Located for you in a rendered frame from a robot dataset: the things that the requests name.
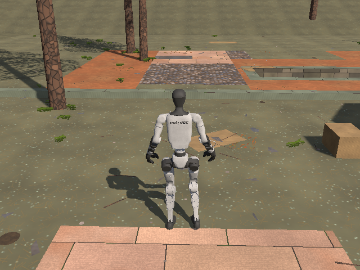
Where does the left robot forearm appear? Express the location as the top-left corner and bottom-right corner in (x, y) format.
(147, 136), (158, 155)

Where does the robot left shin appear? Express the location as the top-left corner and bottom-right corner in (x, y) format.
(165, 185), (175, 222)

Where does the right robot forearm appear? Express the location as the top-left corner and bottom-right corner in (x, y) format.
(203, 135), (214, 153)

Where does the robot right upper arm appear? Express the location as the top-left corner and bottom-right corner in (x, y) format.
(191, 113), (208, 143)

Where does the robot right hand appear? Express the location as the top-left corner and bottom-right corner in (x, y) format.
(203, 150), (216, 162)

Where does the left robot thigh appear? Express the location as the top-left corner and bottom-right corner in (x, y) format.
(161, 157), (176, 195)

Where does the robot left hand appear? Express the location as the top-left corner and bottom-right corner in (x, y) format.
(146, 153), (159, 164)

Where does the robot left upper arm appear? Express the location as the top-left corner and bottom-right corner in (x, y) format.
(152, 113), (168, 144)

